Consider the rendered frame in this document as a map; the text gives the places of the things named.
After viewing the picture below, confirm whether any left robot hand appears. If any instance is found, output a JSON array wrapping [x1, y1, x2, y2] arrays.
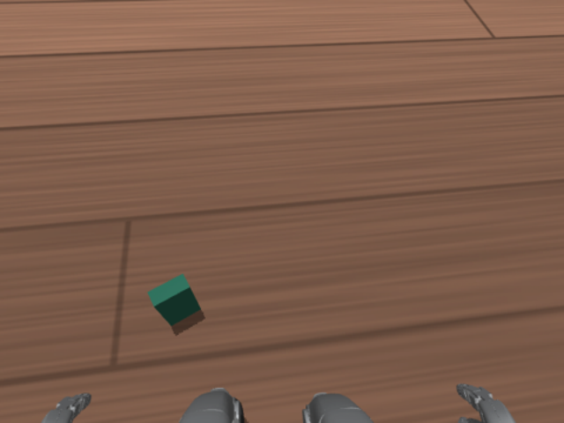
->
[[41, 393, 92, 423]]

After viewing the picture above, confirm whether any right robot hand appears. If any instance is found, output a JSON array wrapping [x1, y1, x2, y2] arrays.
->
[[456, 383, 516, 423]]

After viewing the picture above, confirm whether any carton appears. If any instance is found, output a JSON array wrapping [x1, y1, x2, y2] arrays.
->
[[148, 274, 201, 326]]

